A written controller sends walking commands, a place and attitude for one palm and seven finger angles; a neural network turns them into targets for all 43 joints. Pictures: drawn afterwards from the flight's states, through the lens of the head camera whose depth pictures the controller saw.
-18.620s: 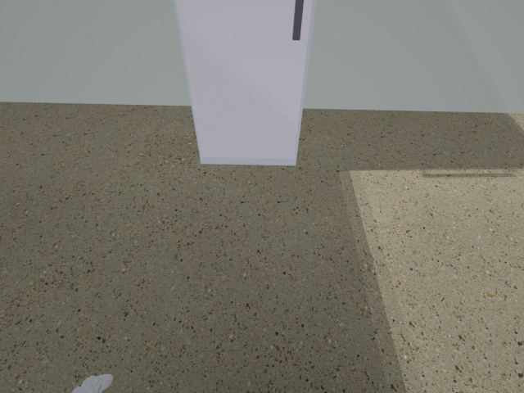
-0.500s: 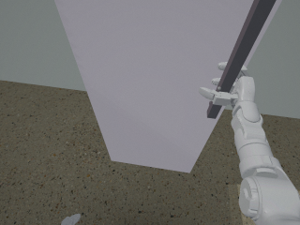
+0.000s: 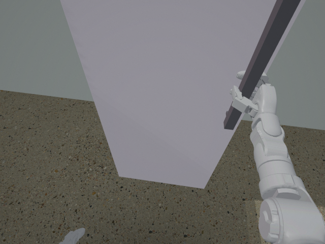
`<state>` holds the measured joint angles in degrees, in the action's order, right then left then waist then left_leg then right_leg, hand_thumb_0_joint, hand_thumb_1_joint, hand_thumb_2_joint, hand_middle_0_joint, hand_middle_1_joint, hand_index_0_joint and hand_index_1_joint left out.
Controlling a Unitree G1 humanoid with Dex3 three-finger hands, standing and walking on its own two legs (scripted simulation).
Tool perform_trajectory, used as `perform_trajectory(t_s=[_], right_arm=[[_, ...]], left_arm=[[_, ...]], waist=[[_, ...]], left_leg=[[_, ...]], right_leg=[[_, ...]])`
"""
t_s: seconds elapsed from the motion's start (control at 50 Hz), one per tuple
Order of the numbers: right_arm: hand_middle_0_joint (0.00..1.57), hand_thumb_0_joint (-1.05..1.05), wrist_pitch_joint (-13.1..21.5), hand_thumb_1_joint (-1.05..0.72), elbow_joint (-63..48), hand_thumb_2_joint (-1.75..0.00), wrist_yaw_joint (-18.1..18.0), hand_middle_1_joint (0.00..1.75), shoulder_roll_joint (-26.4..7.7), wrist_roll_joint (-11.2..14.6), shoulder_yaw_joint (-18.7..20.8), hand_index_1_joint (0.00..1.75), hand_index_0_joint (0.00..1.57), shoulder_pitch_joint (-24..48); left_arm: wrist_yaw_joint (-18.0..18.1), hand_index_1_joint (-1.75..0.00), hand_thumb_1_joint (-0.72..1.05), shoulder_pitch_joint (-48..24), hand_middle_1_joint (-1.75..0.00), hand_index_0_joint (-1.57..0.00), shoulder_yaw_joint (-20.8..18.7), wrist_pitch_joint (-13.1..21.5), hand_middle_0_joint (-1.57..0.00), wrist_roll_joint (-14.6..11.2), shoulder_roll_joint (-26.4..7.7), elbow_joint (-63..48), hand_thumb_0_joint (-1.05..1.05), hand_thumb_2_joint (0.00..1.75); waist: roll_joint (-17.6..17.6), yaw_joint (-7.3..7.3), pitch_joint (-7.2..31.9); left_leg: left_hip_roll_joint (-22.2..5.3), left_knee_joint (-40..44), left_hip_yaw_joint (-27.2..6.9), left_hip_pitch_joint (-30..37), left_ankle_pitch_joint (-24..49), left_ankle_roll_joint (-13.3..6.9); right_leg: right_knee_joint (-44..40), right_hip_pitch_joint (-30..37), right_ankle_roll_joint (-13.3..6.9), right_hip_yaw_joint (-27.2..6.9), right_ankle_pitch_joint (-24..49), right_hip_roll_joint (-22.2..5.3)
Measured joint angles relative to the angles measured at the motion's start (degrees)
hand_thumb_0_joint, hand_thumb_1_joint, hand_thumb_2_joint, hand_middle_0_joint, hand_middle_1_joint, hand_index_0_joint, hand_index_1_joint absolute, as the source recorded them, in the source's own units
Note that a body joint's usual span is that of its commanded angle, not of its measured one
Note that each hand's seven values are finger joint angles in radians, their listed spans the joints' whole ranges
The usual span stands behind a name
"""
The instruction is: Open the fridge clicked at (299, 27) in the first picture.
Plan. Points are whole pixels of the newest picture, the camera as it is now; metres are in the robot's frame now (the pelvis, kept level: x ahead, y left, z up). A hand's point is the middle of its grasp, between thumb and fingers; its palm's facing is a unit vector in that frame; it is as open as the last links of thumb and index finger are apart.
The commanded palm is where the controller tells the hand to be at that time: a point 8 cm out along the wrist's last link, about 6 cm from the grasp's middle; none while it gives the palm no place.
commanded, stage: grip the handle and tug to test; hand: right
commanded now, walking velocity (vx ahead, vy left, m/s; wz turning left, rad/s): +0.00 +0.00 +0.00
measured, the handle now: (259, 52) +0.50 -0.15 +0.24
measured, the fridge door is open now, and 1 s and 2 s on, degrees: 0 0 27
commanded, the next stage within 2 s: pull the door a little, standing still in 0.54 s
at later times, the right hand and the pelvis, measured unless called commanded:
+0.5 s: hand (237, 99) +0.45 -0.13 +0.14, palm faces +0.05 +1.00 +0.01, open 6.3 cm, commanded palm +0.39 -0.17 +0.14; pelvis +0.02 +0.00 +0.00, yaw +2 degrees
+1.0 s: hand (238, 100) +0.44 -0.13 +0.14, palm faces +0.04 +1.00 +0.00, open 6.4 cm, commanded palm +0.37 -0.17 +0.14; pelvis +0.05 +0.00 +0.01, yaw +3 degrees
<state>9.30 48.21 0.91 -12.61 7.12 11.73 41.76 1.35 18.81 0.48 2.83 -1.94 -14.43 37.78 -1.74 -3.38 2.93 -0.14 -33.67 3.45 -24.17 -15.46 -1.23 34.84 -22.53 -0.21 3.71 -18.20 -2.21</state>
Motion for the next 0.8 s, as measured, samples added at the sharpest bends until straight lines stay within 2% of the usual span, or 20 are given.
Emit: perform_trajectory(t_s=[0.2, 0.36, 0.68, 0.8], right_arm=[[0.35, 0.0, 0.45, -0.63, 0.39, -0.81, 0.16, 1.4, -0.03, 0.1, -0.38, 1.4, 0.33, 0.23], [0.33, 0.0, -0.97, -0.66, -4.0, -0.79, 0.21, 1.4, 0.0, 0.63, 0.09, 1.4, 0.31, -3.94], [0.27, 0.01, -8.04, -0.69, -23.86, -0.73, 0.01, 1.4, 2.42, 1.09, -0.72, 1.39, 0.26, -17.25], [0.29, 0.01, -10.55, -0.67, -25.87, -0.74, 0.03, 1.39, 3.49, 0.59, -2.78, 1.37, 0.29, -16.44]], left_arm=[[0.01, -0.3, 0.91, 0.11, -0.3, -0.2, 0.06, -0.16, -0.2, 0.03, 0.11, 0.55, 0.01, 0.9], [-0.42, -0.3, 0.91, 0.53, -0.3, -0.2, -0.13, -0.06, -0.2, -0.09, 0.13, -0.13, 0.01, 0.9], [-1.16, -0.3, 0.91, -1.33, -0.3, -0.2, -0.72, -0.77, -0.2, -0.24, 0.69, -2.86, 0.01, 0.9], [-0.29, -0.3, 0.91, -3.04, -0.3, -0.2, -0.67, -1.85, -0.2, -0.05, 0.74, -2.69, 0.01, 0.9]], waist=[[-0.13, 0.33, -0.04], [-0.43, 0.23, 0.81], [-0.29, 1.18, 1.55], [-0.2, 2.24, 0.86]], left_leg=[[0.01, 0.06, 0.37, -0.03, -0.09, -0.21], [0.4, 0.65, -0.65, 0.95, -0.27, -0.17], [0.97, 3.9, -2.55, 5.57, -1.04, 0.31], [0.7, 4.7, -1.2, 6.86, -1.36, 0.43]], right_leg=[[-0.2, -0.11, 0.2, -0.4, 0.15, 0.0], [-1.2, 1.51, 0.23, 0.63, -0.23, -0.28], [-4.75, 6.97, 0.07, 2.3, -1.12, -0.46], [-4.95, 7.43, 0.17, 0.75, -1.6, -0.19]])
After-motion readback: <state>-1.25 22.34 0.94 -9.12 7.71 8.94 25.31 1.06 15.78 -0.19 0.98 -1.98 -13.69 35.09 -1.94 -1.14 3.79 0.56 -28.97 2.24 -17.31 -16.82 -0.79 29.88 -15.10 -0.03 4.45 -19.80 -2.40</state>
